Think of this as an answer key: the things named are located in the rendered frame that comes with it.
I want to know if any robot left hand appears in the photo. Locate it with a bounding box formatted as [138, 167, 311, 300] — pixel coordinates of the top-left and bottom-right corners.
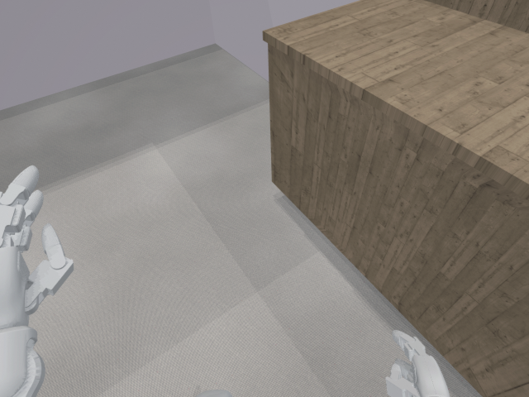
[0, 165, 74, 329]

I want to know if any robot right hand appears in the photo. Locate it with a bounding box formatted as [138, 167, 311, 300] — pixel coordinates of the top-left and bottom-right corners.
[385, 330, 450, 397]

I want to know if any counter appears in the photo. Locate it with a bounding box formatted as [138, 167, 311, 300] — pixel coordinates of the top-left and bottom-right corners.
[263, 0, 529, 397]

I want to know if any left robot forearm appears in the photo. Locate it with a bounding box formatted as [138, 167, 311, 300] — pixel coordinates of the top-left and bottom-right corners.
[0, 326, 45, 397]

